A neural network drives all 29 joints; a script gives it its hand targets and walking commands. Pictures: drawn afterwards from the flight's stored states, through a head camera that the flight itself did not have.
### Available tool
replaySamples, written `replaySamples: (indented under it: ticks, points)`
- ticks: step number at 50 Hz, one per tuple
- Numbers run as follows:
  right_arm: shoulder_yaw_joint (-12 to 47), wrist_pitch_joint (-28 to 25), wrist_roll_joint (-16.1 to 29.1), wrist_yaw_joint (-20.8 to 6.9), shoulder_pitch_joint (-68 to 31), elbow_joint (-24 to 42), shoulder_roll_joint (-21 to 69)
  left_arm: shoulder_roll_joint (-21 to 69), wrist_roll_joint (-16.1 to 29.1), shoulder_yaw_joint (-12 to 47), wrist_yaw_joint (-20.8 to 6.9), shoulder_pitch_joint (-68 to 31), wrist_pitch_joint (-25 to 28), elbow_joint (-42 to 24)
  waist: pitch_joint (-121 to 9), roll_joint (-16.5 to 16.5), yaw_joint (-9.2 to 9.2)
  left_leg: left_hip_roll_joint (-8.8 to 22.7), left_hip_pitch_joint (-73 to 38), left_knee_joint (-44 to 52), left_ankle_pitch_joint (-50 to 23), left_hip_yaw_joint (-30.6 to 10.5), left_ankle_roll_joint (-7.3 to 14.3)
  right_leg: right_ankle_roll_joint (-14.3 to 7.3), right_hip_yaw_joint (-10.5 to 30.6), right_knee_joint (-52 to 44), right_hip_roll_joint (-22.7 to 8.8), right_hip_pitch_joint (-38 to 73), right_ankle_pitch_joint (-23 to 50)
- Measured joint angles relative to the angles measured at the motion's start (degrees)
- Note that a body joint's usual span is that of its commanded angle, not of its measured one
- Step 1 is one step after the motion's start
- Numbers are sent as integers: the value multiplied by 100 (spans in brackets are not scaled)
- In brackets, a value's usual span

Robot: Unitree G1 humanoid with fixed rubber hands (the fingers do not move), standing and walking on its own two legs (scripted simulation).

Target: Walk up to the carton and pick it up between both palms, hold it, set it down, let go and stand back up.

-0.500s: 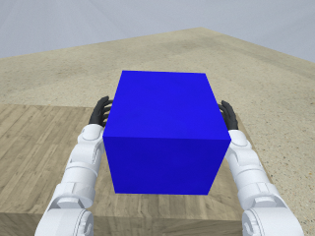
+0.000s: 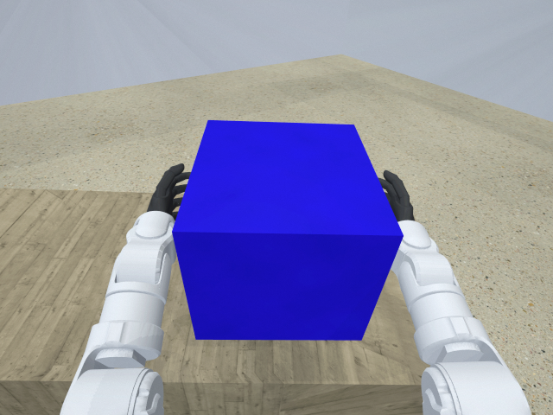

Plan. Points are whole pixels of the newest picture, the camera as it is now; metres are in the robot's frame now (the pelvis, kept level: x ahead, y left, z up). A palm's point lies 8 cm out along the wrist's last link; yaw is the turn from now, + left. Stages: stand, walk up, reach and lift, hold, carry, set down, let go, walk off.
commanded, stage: reach and lift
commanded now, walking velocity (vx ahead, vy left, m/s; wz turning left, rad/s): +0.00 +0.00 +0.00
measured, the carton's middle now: (280, 224) +0.41 +0.00 +0.11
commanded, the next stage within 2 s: hold in 0.42 s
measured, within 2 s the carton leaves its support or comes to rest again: neither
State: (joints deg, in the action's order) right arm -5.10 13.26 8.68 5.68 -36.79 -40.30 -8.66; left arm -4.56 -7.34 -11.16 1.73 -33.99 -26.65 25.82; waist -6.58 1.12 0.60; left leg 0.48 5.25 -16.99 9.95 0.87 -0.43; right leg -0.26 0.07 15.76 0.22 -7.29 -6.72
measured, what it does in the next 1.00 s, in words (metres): stands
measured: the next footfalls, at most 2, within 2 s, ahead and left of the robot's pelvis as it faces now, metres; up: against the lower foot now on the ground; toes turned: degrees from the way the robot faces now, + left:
none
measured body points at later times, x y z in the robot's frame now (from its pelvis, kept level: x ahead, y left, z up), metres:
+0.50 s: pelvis +0.00 +0.00 +0.00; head -0.05 +0.01 +0.45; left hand +0.38 +0.18 +0.17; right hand +0.39 -0.17 +0.17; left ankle -0.01 +0.12 -0.75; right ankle +0.02 -0.12 -0.75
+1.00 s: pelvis -0.01 +0.00 +0.00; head -0.07 +0.01 +0.44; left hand +0.37 +0.18 +0.19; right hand +0.38 -0.17 +0.19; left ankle -0.01 +0.12 -0.75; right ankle +0.02 -0.12 -0.75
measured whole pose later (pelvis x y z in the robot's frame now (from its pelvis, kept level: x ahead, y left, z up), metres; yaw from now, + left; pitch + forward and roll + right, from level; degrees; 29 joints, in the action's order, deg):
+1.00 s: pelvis -0.01 +0.00 +0.00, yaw +0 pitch -4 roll +0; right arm -5.1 19.6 9.8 6.1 -39.0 -35.6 -8.7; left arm -4.6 -8.6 -12.9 0.1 -34.3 -34.4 18.5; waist -6.2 1.6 1.2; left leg 0.5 3.4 -16.6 9.5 0.9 -0.4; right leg -0.3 0.1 15.7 0.2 -5.6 -6.5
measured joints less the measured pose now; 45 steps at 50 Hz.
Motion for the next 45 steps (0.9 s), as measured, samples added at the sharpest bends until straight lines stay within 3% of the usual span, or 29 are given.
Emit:
replaySamples:
  ticks: [45]
  points:
    - [0,580,108,41,-213,455,0,1,-112,-174,-144,-26,-718,-720,41,21,58,2,-180,42,-36,-2,1,0,0,-8,3,165,15]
